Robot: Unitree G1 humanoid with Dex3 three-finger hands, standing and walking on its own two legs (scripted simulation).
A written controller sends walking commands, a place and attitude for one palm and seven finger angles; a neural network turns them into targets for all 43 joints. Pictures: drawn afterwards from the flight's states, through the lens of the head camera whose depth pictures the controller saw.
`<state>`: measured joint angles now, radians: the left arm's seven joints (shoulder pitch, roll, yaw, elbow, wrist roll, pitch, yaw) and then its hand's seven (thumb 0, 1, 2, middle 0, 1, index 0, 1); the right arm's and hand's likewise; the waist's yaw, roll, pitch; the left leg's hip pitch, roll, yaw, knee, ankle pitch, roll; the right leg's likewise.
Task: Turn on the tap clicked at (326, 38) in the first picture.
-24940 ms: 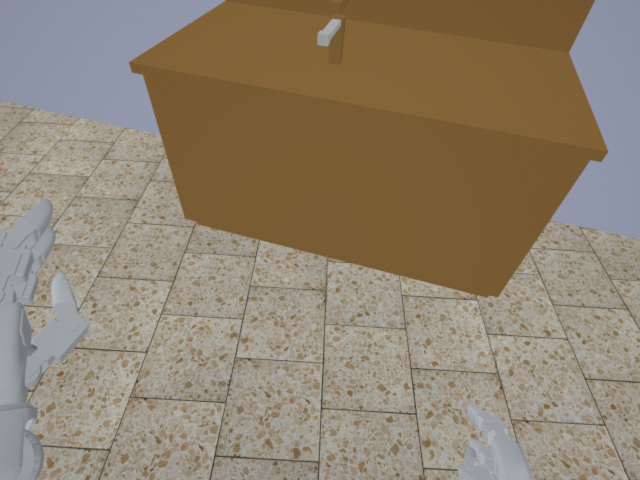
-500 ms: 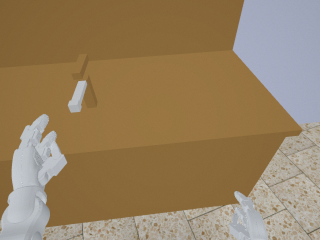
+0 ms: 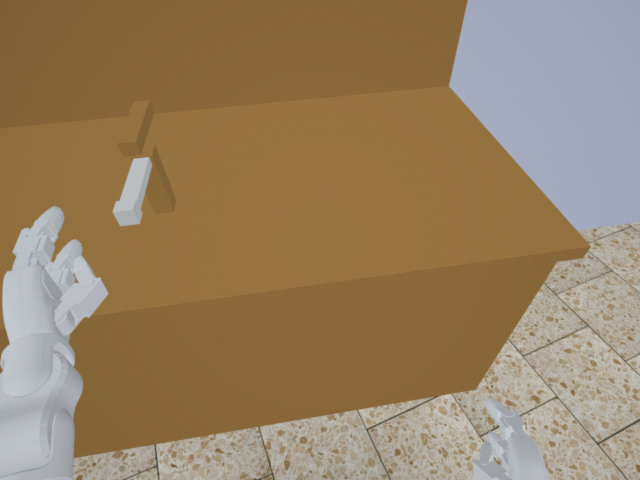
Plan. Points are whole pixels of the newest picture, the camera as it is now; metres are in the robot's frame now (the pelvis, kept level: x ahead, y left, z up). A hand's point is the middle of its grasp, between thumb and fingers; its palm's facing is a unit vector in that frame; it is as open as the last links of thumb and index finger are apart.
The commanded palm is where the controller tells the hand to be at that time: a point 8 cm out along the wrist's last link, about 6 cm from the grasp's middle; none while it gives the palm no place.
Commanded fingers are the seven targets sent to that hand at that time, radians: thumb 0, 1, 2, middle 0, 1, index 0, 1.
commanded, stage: reach beside the lever's end, fingers flat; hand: left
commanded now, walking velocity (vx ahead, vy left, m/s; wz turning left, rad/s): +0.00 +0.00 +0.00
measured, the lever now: (128, 212) +0.42 +0.34 +0.11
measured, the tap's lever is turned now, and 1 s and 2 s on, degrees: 0 0 3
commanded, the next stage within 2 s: push the lever round in 1.36 s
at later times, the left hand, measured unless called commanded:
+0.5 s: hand (101, 247) +0.33 +0.33 +0.13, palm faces +0.52 -0.85 -0.06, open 7.7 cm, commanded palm +0.29 +0.36 +0.12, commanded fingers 0.00 0.90 0.90 -0.16 -0.18 -0.16 -0.18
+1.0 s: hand (105, 224) +0.39 +0.36 +0.11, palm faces +0.52 -0.85 -0.07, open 7.8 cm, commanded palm +0.34 +0.39 +0.11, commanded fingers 0.00 0.90 0.90 -0.15 -0.15 -0.15 -0.15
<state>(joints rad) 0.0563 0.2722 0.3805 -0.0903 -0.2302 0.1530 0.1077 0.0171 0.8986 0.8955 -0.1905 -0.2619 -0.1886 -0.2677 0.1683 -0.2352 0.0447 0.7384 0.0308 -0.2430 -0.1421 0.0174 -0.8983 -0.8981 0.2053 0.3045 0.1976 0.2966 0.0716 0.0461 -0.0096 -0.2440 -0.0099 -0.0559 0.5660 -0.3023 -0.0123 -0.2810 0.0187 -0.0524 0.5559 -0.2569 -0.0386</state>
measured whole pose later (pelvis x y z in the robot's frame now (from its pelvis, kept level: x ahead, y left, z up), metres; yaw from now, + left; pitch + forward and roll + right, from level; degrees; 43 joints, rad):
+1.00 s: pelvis +0.00 +0.01 -0.01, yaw -1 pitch +8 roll -1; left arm -0.47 0.52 0.58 0.75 -0.15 -0.12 -0.03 0.02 0.90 0.90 -0.15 -0.15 -0.15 -0.15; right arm 0.31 -0.27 0.02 0.73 0.03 -0.15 -0.11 0.01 -0.90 -0.90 0.21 0.30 0.20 0.30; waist -0.02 0.03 -0.05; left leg -0.49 0.00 -0.04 0.71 -0.35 0.00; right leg -0.52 0.03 -0.04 0.65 -0.27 -0.02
